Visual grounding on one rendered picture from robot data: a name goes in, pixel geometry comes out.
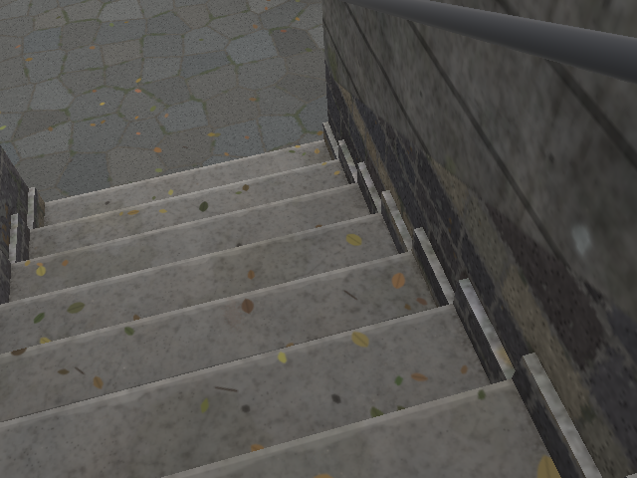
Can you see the stairs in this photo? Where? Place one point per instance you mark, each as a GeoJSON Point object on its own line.
{"type": "Point", "coordinates": [245, 319]}

